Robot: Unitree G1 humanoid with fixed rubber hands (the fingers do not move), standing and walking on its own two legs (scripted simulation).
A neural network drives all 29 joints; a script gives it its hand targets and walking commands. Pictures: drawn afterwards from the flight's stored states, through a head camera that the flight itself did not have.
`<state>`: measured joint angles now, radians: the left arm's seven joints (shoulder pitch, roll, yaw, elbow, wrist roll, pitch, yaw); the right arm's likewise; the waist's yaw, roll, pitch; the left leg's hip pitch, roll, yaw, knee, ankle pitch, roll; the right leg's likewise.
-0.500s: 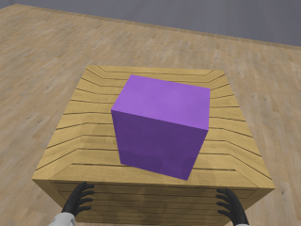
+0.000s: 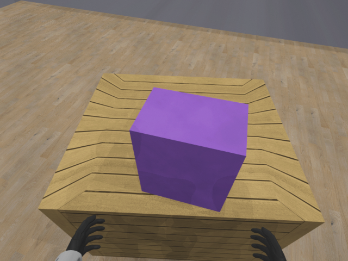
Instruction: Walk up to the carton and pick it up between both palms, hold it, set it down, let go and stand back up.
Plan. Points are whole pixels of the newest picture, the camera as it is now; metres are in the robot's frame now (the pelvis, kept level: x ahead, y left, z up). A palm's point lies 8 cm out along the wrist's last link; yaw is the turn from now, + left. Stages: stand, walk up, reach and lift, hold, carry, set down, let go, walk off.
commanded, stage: set down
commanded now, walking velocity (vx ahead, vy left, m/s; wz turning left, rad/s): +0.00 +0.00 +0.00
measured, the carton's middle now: (188, 153) +0.40 -0.03 -0.01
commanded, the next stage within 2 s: let go in 0.16 s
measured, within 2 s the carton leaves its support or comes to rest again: neither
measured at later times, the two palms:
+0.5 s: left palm out of the picture +0.13 +0.22 -0.09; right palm out of the picture +0.12 -0.23 -0.09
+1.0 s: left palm out of the picture +0.11 +0.29 -0.08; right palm out of the picture +0.09 -0.31 -0.09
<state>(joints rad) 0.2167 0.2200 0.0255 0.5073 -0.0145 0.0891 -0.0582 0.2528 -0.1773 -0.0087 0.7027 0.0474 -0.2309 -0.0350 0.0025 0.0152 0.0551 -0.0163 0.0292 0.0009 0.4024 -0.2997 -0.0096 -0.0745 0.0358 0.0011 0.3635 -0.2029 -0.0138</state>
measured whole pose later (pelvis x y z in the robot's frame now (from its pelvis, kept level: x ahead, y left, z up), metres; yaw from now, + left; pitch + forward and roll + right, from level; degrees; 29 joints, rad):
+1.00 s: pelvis -0.02 -0.01 +0.00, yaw +2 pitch -3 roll +0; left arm 0.19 0.35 0.06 0.75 0.03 -0.02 0.00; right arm 0.23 -0.39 -0.04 0.83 -0.03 -0.04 0.00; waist 0.00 0.00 0.01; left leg -0.12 0.01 -0.02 0.47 -0.29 -0.01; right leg -0.18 0.01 -0.03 0.47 -0.23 -0.02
